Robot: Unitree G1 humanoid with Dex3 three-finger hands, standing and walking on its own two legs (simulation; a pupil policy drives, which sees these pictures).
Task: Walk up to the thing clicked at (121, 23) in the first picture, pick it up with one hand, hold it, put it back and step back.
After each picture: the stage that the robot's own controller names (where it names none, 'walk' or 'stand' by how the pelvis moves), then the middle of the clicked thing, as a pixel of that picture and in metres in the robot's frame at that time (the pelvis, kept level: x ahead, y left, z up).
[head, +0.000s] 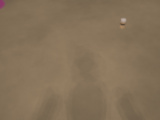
stand; (122, 23) +1.75 -0.49 -0.72
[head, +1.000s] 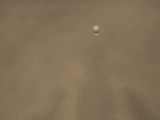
walk; (96, 31) +1.67 +0.00 -0.69
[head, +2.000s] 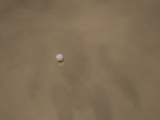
walk; (60, 59) +1.08 +0.34 -0.72
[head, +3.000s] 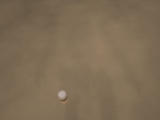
walk; (63, 97) +0.66 +0.30 -0.72
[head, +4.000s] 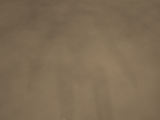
walk; out of the picture +0.43 +0.19 -0.70
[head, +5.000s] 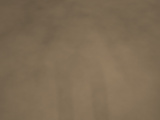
stand; out of the picture +0.36 +0.20 -0.72
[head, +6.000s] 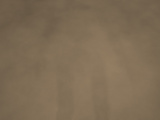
stand; out of the picture +0.37 +0.20 -0.72
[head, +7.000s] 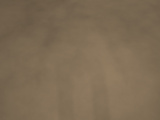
stand; out of the picture +0.34 +0.20 -0.73
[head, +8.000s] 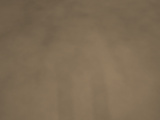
stand; out of the picture +0.33 +0.21 -0.73
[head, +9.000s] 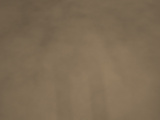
go down; out of the picture +0.33 +0.21 -0.73
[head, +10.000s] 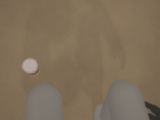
go down; (31, 67) +0.41 +0.22 -0.36
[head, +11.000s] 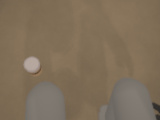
approach; (33, 67) +0.42 +0.22 -0.31
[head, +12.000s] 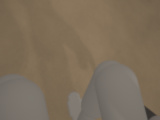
close in; out of the picture +0.41 +0.25 -0.23
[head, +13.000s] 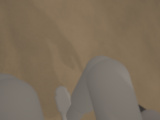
close; out of the picture +0.41 +0.27 -0.23
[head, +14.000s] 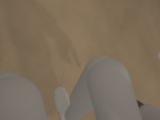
lift; out of the picture +0.38 +0.25 -0.23
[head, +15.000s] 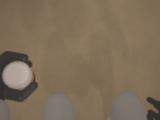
lift; (22, 78) +0.33 +0.21 -0.01
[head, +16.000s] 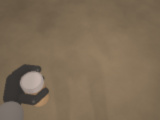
hold; (36, 89) +0.32 +0.18 +0.02
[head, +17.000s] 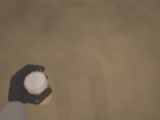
hold; (39, 89) +0.33 +0.17 +0.01
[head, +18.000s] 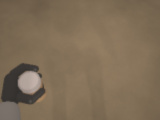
crouch; (33, 87) +0.34 +0.19 -0.03
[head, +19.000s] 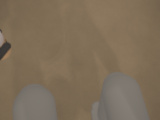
lower; out of the picture +0.46 +0.24 -0.09
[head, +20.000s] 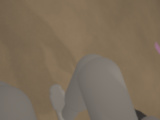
lower; out of the picture +0.43 +0.27 -0.23
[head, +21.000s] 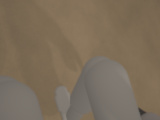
lower; out of the picture +0.42 +0.28 -0.22
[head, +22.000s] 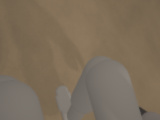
lower; out of the picture +0.41 +0.28 -0.22
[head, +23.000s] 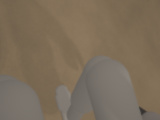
lower; out of the picture +0.41 +0.28 -0.23
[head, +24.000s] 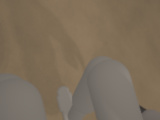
draw back; out of the picture +0.40 +0.26 -0.23
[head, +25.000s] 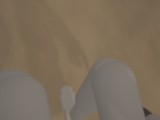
stand; out of the picture +0.41 +0.26 -0.23
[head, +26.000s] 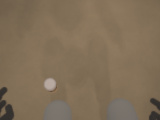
walk; (51, 85) +0.40 +0.19 -0.48
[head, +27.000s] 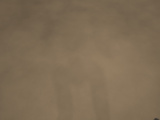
stand; out of the picture +0.35 +0.18 -0.66
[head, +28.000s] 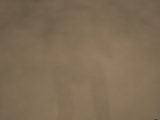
stand; out of the picture +0.35 +0.18 -0.67
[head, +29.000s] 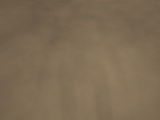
stand; out of the picture +0.37 +0.17 -0.72
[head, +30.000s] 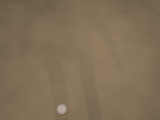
walk; (62, 110) +0.40 +0.12 -0.71
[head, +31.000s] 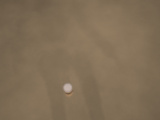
walk; (68, 90) +0.57 +0.16 -0.69
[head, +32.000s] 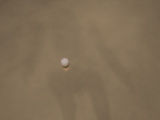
walk; (65, 64) +0.88 +0.25 -0.70
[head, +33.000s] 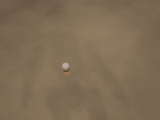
stand; (66, 68) +1.00 +0.22 -0.71
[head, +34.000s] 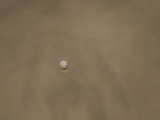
stand; (64, 66) +1.02 +0.23 -0.73
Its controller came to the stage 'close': yes
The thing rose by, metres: 0.72
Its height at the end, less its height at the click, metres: +0.00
